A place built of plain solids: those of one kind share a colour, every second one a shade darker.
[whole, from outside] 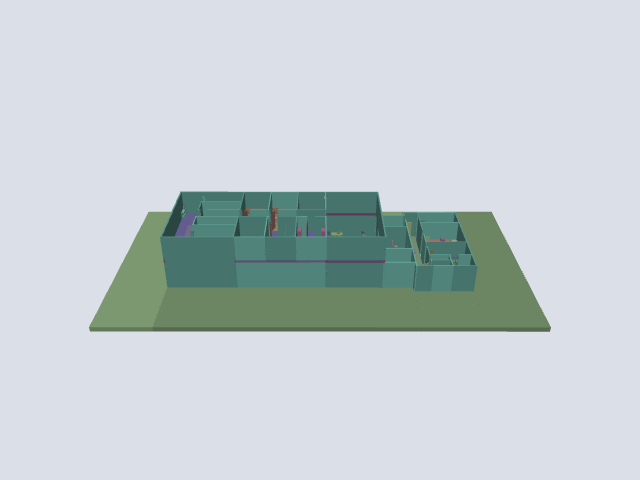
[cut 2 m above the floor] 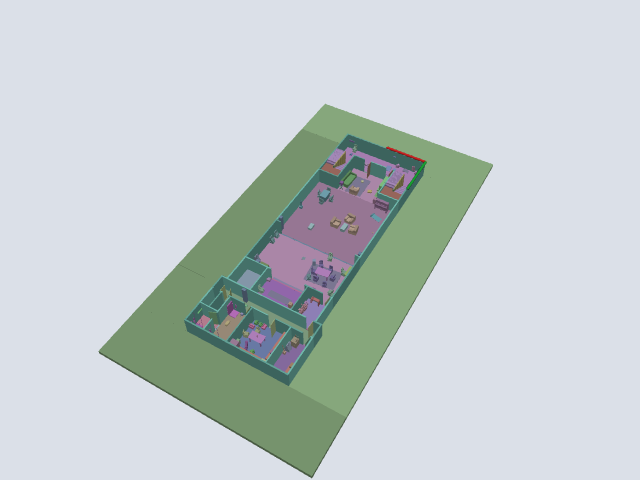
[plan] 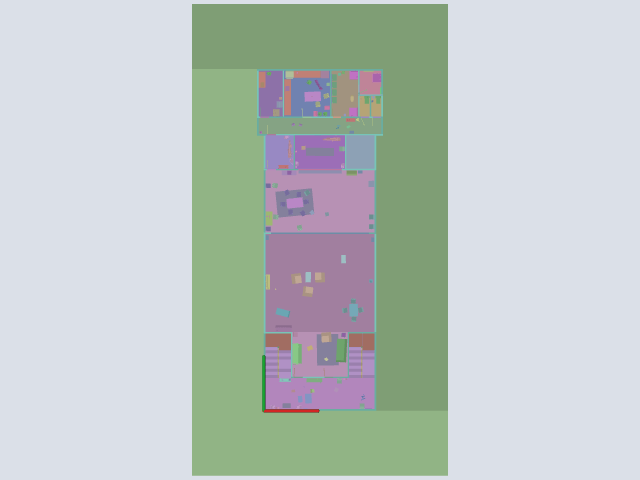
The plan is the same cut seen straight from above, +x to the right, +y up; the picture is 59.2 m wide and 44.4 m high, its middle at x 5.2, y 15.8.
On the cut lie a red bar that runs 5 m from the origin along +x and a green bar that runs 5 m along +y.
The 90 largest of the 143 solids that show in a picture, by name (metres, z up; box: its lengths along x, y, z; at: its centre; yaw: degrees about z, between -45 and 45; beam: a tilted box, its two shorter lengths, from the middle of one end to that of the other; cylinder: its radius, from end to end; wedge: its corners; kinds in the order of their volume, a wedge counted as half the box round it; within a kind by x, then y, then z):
{
 "under_1": {"box": [6.0, 6.17, 0.5], "at": [-3.63, 28.54, -0.33]},
 "under_2": {"box": [6.64, 25.45, 0.5], "at": [-3.32, 12.72, -0.33]},
 "under_3": {"box": [23.67, 6.0, 0.5], "at": [5.2, -3.0, -0.33]},
 "under_4": {"box": [23.67, 6.0, 0.5], "at": [5.2, 34.62, -0.33]},
 "under_5": {"box": [6.64, 25.45, 0.5], "at": [13.72, 12.72, -0.33]},
 "under_6": {"box": [6.0, 6.17, 0.5], "at": [14.04, 28.54, -0.33]},
 "under_foot_1": {"box": [10.4, 25.45, 0.5], "at": [5.2, 12.72, -0.46]},
 "wall_1": {"box": [0.16, 1.48, 3.27], "at": [-0.56, 26.35, 1.33]},
 "wall_2": {"box": [0.16, 4.24, 3.27], "at": [-0.56, 29.34, 1.33]},
 "wall_3": {"box": [0.16, 7.0, 6.23], "at": [0.08, 3.66, 2.81]},
 "wall_4": {"box": [0.16, 2.94, 2.66], "at": [0.08, 8.76, 4.6]},
 "wall_5": {"box": [0.16, 9.07, 3.27], "at": [0.08, 11.82, 1.33]},
 "wall_6": {"box": [0.16, 2.94, 2.66], "at": [0.08, 11.83, 4.6]},
 "wall_7": {"box": [0.16, 2.94, 2.66], "at": [0.08, 14.89, 4.6]},
 "wall_8": {"box": [0.16, 5.76, 6.23], "at": [0.08, 19.37, 2.81]},
 "wall_9": {"box": [0.16, 3.07, 3.27], "at": [0.08, 23.91, 1.33]},
 "wall_10": {"box": [2.64, 0.13, 3.27], "at": [1.32, 7.22, 1.33]},
 "wall_11": {"box": [0.13, 4.24, 3.27], "at": [1.81, 29.34, 1.33]},
 "wall_12": {"box": [3.09, 0.13, 3.27], "at": [2.04, 27.16, 1.33]},
 "wall_13": {"box": [2.07, 0.13, 3.27], "at": [2.17, 22.32, 1.33]},
 "wall_14": {"box": [4.49, 0.13, 2.66], "at": [2.24, 7.22, 4.6]},
 "wall_15": {"box": [4.49, 0.13, 2.66], "at": [2.24, 10.29, 4.6]},
 "wall_16": {"box": [0.13, 4.3, 2.66], "at": [2.58, 5.01, 4.6]},
 "wall_17": {"box": [0.13, 4.0, 3.27], "at": [2.58, 5.16, 1.33]},
 "wall_18": {"box": [0.13, 3.1, 3.27], "at": [2.83, 23.93, 1.33]},
 "wall_19": {"box": [0.13, 3.4, 2.66], "at": [4.42, 5.46, 4.6]},
 "wall_20": {"box": [0.13, 2.94, 2.66], "at": [4.42, 14.89, 4.6]},
 "wall_21": {"box": [2.0, 0.13, 3.27], "at": [4.61, 3.1, 1.33]},
 "wall_22": {"box": [10.4, 0.16, 6.23], "at": [5.2, 0.08, 2.81]},
 "wall_23": {"box": [10.4, 0.16, 2.66], "at": [5.2, 22.33, 4.6]},
 "wall_24": {"box": [11.67, 0.16, 3.27], "at": [5.2, 31.54, 1.33]},
 "wall_25": {"box": [1.99, 0.13, 3.27], "at": [5.41, 27.16, 1.33]},
 "wall_26": {"box": [0.13, 4.3, 2.66], "at": [5.98, 5.01, 4.6]},
 "wall_27": {"box": [0.13, 2.94, 2.66], "at": [5.98, 8.76, 4.6]},
 "wall_28": {"box": [9.91, 0.13, 3.27], "at": [6.08, 25.55, 1.33]},
 "wall_29": {"box": [0.13, 4.24, 3.27], "at": [6.19, 29.34, 1.33]},
 "wall_30": {"box": [0.13, 3.1, 3.27], "at": [7.57, 23.93, 1.33]},
 "wall_31": {"box": [0.13, 4.3, 2.66], "at": [7.83, 5.01, 4.6]},
 "wall_32": {"box": [0.13, 4.0, 3.27], "at": [7.83, 5.16, 1.33]},
 "wall_33": {"box": [1.85, 0.13, 3.27], "at": [8.07, 27.16, 1.33]},
 "wall_34": {"box": [4.49, 0.13, 2.66], "at": [8.16, 7.22, 4.6]},
 "wall_35": {"box": [4.49, 0.13, 2.66], "at": [8.16, 10.29, 4.6]},
 "wall_36": {"box": [4.49, 0.13, 2.66], "at": [8.16, 13.36, 4.6]},
 "wall_37": {"box": [4.49, 0.13, 2.66], "at": [8.16, 16.43, 4.6]},
 "wall_38": {"box": [3.19, 0.13, 3.27], "at": [8.8, 22.32, 1.33]},
 "wall_39": {"box": [0.13, 1.91, 3.27], "at": [8.8, 28.18, 1.33]},
 "wall_40": {"box": [2.64, 0.13, 3.27], "at": [9.08, 7.22, 1.33]},
 "wall_41": {"box": [0.13, 1.91, 3.27], "at": [9.87, 28.18, 1.33]},
 "wall_42": {"box": [2.3, 0.13, 3.27], "at": [9.88, 29.2, 1.33]},
 "wall_43": {"box": [0.16, 7.0, 6.23], "at": [10.32, 3.66, 2.81]},
 "wall_44": {"box": [0.16, 2.94, 2.66], "at": [10.32, 8.76, 4.6]},
 "wall_45": {"box": [0.16, 9.07, 3.27], "at": [10.32, 11.82, 1.33]},
 "wall_46": {"box": [0.16, 2.94, 2.66], "at": [10.32, 11.83, 4.6]},
 "wall_47": {"box": [0.16, 2.94, 2.66], "at": [10.32, 14.89, 4.6]},
 "wall_48": {"box": [0.16, 5.76, 6.23], "at": [10.32, 19.37, 2.81]},
 "wall_49": {"box": [0.16, 3.07, 3.27], "at": [10.32, 23.91, 1.33]},
 "wall_50": {"box": [0.16, 1.48, 3.27], "at": [10.96, 26.35, 1.33]},
 "wall_51": {"box": [0.16, 1.91, 3.27], "at": [10.96, 28.18, 1.33]},
 "wall_52": {"box": [0.16, 2.2, 3.27], "at": [10.96, 30.36, 1.33]},
 "floor_body_1": {"box": [5.12, 4.13, 0.63], "at": [5.2, 5.22, -0.31]},
 "floor_body_2": {"box": [10.08, 9.07, 0.63], "at": [5.2, 11.82, -0.31]},
 "floor_body_3": {"box": [10.08, 5.76, 0.63], "at": [5.2, 19.37, -0.31]},
 "stair_1": {"box": [1.12, 1.43, 1.23], "at": [0.72, 5.17, 0.32]},
 "stair_2": {"box": [1.12, 0.57, 3.26], "at": [1.95, 3.32, 1.33]},
 "stair_3": {"box": [1.12, 1.72, 2.63], "at": [1.95, 3.89, 1.02]},
 "stair_4": {"box": [1.12, 2.0, 2.48], "at": [1.95, 4.03, 0.94]},
 "stair_5": {"box": [1.12, 1.43, 1.23], "at": [8.45, 5.17, 0.32]},
 "stair_6": {"box": [1.12, 1.72, 2.63], "at": [9.68, 3.89, 1.02]},
 "stair_7": {"box": [1.12, 2.0, 2.48], "at": [9.68, 4.03, 0.94]},
 "stair_8": {"box": [1.12, 2.29, 2.32], "at": [9.68, 4.17, 0.86]},
 "floor_lobby_1": {"box": [10.08, 2.87, 0.63], "at": [5.2, 1.59, -0.31]},
 "stair_landing_1": {"box": [1.23, 1.27, 2.01], "at": [0.77, 6.53, 0.71]},
 "stair_landing_2": {"box": [1.12, 1.56, 2.01], "at": [1.95, 6.38, 0.71]},
 "stair_landing_3": {"box": [1.23, 1.27, 2.01], "at": [8.5, 6.53, 0.71]},
 "stair_landing_4": {"box": [1.12, 1.56, 2.01], "at": [9.68, 6.38, 0.71]},
 "floor_platform_1": {"box": [4.61, 3.1, 0.92], "at": [5.2, 23.93, -0.17]},
 "floor_school_1": {"box": [4.25, 4.24, 0.5], "at": [4.0, 29.34, -0.38]},
 "floor_corr_1": {"box": [11.35, 1.48, 0.5], "at": [5.2, 26.35, -0.38]},
 "upper_floor_landing_1": {"box": [10.08, 2.57, 0.16], "at": [5.2, 1.45, 3.19]},
 "upper_floor_landing_2": {"box": [1.43, 13.76, 0.16], "at": [5.2, 9.61, 3.19]},
 "floor_washroom_1": {"box": [2.48, 4.24, 0.5], "at": [7.5, 29.34, -0.38]},
 "floor_organ_1": {"box": [2.61, 3.1, 0.63], "at": [8.94, 23.93, -0.31]},
 "floor_vestry_1": {"box": [2.61, 3.1, 0.63], "at": [1.46, 23.93, -0.31]},
 "floor_drying_1": {"box": [2.22, 4.24, 0.5], "at": [0.64, 29.34, -0.38]},
 "floor_showers_1": {"box": [2.01, 2.2, 0.5], "at": [9.87, 30.36, -0.38]},
 "fireplace_1": {"box": [0.36, 1.8, 2.87], "at": [2.83, 5.28, 1.44]},
 "floor_wc_1": {"box": [0.94, 1.91, 0.5], "at": [9.34, 28.18, -0.38]},
 "floor_wc_2": {"box": [0.94, 1.91, 0.5], "at": [10.4, 28.18, -0.38]},
 "fridge_1": {"box": [0.75, 0.7, 1.72], "at": [5.66, 31.1, 0.73]},
 "floor_gap_body_arch_1": {"box": [9.08, 0.13, 0.63], "at": [5.2, 16.43, -0.31]}
}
